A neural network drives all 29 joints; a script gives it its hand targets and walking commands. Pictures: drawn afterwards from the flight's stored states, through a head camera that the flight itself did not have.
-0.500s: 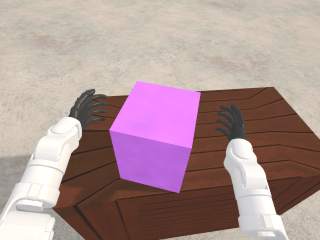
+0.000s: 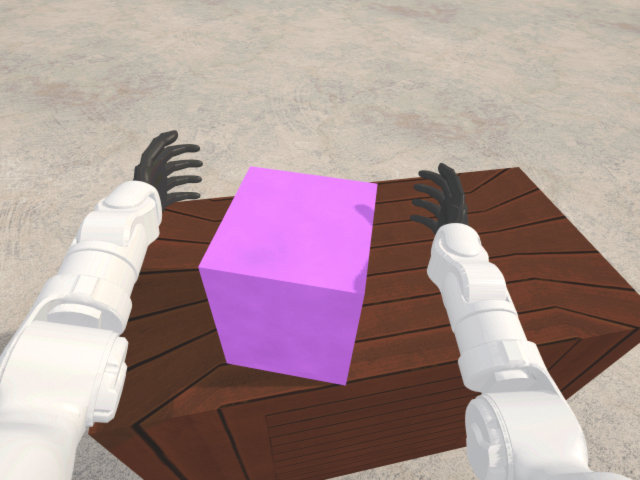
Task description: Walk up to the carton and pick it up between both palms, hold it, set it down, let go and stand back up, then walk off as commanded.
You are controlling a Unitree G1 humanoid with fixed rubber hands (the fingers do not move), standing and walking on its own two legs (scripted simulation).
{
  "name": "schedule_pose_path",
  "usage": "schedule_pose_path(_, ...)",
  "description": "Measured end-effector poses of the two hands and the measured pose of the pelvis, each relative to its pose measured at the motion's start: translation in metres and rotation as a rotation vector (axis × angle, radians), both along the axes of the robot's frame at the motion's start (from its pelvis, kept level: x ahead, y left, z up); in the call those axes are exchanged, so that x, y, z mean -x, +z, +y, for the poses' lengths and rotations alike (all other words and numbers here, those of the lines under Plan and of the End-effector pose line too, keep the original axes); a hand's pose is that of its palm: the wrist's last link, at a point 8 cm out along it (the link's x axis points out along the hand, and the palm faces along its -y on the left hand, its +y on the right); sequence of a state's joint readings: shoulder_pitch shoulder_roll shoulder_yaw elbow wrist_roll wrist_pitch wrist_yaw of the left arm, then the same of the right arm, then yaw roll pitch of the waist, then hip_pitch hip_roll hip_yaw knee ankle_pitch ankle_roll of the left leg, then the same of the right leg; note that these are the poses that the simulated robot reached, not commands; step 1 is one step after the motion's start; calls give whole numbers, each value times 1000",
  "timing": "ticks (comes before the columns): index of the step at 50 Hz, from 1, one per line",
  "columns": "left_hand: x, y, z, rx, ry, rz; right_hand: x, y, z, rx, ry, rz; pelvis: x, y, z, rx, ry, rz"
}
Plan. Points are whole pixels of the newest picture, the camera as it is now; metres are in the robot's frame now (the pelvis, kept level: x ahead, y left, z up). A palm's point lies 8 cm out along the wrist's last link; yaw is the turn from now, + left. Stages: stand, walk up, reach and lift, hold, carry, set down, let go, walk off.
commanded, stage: reach and lift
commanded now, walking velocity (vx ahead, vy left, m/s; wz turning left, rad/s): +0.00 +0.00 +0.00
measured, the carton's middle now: (298, 277) +0.42 -0.05 -0.01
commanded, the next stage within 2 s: none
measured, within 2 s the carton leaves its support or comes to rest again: neither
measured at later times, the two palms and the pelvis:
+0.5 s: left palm (151, 230) +0.45 +0.15 +0.10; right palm (437, 263) +0.35 -0.24 +0.07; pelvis +0.00 +0.01 +0.00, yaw +0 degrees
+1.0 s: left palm (169, 246) +0.47 +0.14 +0.05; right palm (409, 276) +0.37 -0.21 +0.02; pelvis +0.02 +0.02 -0.01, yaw +0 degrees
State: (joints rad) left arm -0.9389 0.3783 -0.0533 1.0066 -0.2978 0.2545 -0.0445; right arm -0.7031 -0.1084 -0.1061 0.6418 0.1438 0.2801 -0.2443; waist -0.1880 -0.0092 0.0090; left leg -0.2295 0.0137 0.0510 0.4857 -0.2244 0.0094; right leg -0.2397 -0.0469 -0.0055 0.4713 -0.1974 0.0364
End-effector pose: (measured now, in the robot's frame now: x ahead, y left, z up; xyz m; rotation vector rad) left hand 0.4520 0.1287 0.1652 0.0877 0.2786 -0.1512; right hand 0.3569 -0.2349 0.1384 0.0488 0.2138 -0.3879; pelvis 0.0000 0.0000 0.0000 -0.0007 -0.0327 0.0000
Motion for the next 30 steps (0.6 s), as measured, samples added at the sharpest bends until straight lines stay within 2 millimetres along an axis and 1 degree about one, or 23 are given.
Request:
schedule_pose_path(5,0,-6,4,-5,21,4,1,-9,-3,-4,-14,18,0,0,0,0,0,0)
schedule_pose_path(10,3,-21,13,-22,49,13,5,-27,-6,-9,-27,47,1,0,0,0,0,-1)
schedule_pose_path(17,6,-40,18,-67,53,8,7,-46,-5,-18,-21,61,0,0,1,1,0,21)
schedule_pose_path(22,5,-55,18,-64,51,13,5,-61,-3,-21,-21,73,-2,-1,4,5,0,64)
schedule_pose_path(30,-3,-78,13,-45,29,13,0,-83,4,-13,-21,83,-8,-4,12,16,-1,154)
